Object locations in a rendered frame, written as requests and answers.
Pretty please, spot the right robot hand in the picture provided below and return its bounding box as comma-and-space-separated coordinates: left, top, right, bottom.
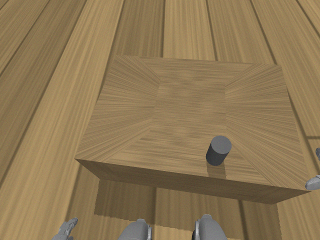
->
305, 147, 320, 190

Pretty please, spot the can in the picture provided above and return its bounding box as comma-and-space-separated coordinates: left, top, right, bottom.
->
206, 135, 232, 166

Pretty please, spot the left robot hand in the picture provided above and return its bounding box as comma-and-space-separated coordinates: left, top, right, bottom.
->
51, 217, 78, 240

